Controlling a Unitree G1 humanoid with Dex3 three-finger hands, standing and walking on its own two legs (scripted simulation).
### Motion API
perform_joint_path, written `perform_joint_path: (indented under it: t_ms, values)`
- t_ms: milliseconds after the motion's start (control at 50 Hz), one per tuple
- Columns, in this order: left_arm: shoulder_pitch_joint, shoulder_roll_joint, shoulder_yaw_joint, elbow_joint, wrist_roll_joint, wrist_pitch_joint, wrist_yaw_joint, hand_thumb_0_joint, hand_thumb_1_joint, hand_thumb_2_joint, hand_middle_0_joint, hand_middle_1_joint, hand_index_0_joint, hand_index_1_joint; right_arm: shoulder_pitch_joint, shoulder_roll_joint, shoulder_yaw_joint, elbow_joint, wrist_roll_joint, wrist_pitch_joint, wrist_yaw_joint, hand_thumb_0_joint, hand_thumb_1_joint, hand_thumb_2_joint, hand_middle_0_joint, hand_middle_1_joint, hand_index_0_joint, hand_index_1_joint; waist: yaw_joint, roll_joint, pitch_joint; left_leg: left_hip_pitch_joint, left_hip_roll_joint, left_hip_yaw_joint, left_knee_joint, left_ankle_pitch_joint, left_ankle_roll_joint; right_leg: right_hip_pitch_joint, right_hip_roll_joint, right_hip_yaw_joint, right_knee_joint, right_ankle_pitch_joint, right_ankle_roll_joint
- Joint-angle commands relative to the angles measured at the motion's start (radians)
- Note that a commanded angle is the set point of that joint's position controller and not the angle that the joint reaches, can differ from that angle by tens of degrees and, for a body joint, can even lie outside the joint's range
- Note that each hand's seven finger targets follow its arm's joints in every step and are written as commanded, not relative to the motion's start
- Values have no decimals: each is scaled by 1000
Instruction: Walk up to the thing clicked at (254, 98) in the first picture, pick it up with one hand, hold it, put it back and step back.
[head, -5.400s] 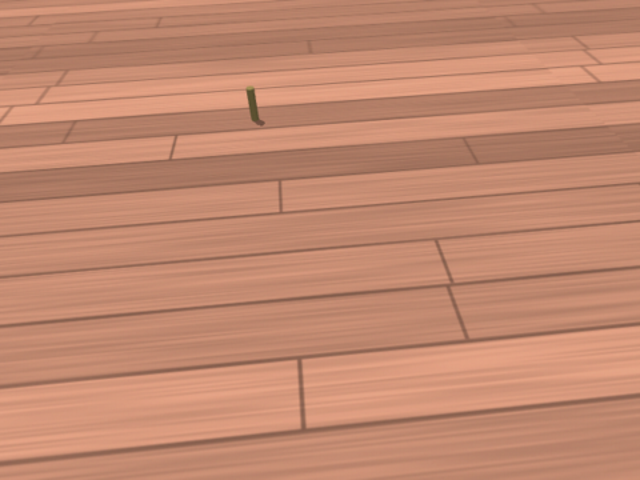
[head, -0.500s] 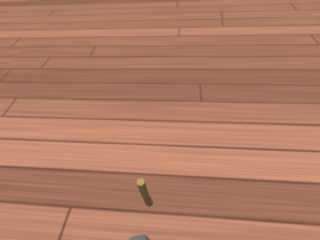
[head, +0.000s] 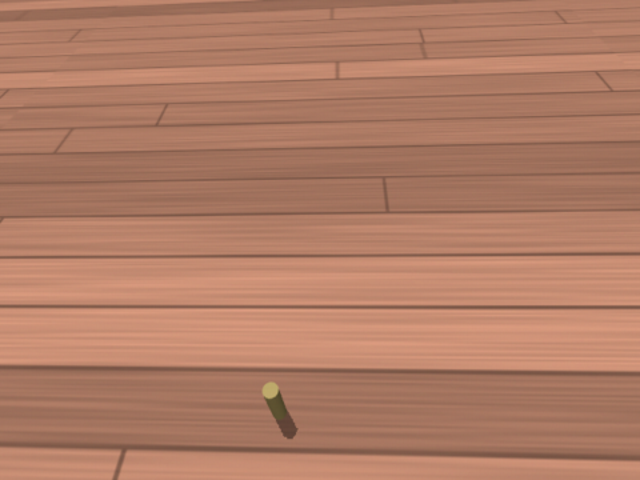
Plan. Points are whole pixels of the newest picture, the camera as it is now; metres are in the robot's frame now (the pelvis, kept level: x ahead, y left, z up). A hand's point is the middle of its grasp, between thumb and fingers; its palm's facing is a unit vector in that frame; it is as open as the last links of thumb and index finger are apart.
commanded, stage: walk up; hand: left
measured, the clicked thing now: (275, 401) +0.42 +0.19 -0.67
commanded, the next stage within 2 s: stand in 1.04 s
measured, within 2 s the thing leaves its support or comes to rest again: neither
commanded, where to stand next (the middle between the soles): +0.05 -0.01 m, yaw -1 degrees
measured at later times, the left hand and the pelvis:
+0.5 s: hand out of the picture +0.11 +0.26 -0.14, palm faces -0.01 -0.94 -0.33, open 7.4 cm; pelvis +0.01 +0.01 +0.02, yaw +0 degrees
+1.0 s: hand out of the picture +0.10 +0.26 -0.14, palm faces +0.01 -0.94 -0.33, open 7.4 cm; pelvis +0.02 +0.01 +0.02, yaw +1 degrees
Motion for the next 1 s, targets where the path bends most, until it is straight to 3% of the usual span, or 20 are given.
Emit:
perform_joint_path:
  t_ms: [0, 100, 160, 320, 380, 440, 720, 980]
  values:
    - [-46, 232, 45, -34, -15, -16, 16, 0, 900, 900, -200, -300, -200, -300, -51, -221, -43, -23, -3, -31, -21, 0, -900, -900, 200, 300, 200, 300, 2, -19, -139, 100, 80, -98, -122, 247, 68, 75, -102, 103, -136, 274, -65]
    - [-99, 216, 37, 7, -14, -4, 14, 0, 900, 900, -200, -300, -200, -300, -82, -211, -38, 19, -3, -28, -22, 0, -900, -900, 200, 300, 200, 300, 4, -22, -138, 113, 93, -106, -181, 250, 62, 123, -94, 88, -190, 227, -52]
    - [-134, 212, 33, 26, -14, 1, 11, 0, 900, 900, -200, -300, -200, -300, -105, -206, -33, 39, -7, -26, -22, 0, -900, -900, 200, 300, 200, 300, 4, -7, -101, 99, 92, -113, -235, 190, 53, 124, -91, 86, -229, 184, -43]
    - [-158, 206, 34, 62, -7, 3, 6, 0, 900, 900, -200, -300, -200, -300, -132, -201, -32, 64, -10, -27, -21, 0, -900, -900, 200, 300, 200, 300, 2, -7, -132, 166, 95, -94, -272, 232, 44, 160, -99, 78, -291, 216, -32]
    - [-171, 202, 33, 65, -4, 3, 4, 0, 900, 900, -200, -300, -200, -300, -129, -200, -32, 67, -12, -25, -22, 0, -900, -900, 200, 300, 200, 300, -5, -10, -119, 153, 91, -94, -292, 185, 42, 168, -103, 81, -310, 204, -26]
    - [-168, 199, 34, 77, -4, 5, 4, 0, 900, 900, -200, -300, -200, -300, -130, -201, -35, 72, -13, -25, -22, 0, -900, -900, 200, 300, 200, 300, -6, -5, -105, 148, 89, -101, -311, 169, 38, 160, -96, 74, -315, 175, -26]
    - [-134, 190, 35, 89, -2, 6, 6, 0, 900, 900, -200, -300, -200, -300, -122, -194, -40, 73, -14, -21, -25, 0, -900, -900, 200, 300, 200, 300, -6, -10, -119, 190, 89, -102, -309, 235, 39, 175, -101, 59, -327, 216, -18]
    - [-127, 190, 42, 81, 3, 10, 9, 0, 900, 900, -200, -300, -200, -300, -118, -188, -41, 69, -16, -21, -27, 0, -900, -900, 200, 300, 200, 300, -6, -15, -104, 171, 84, -104, -319, 237, 37, 183, -101, 54, -329, 224, -15]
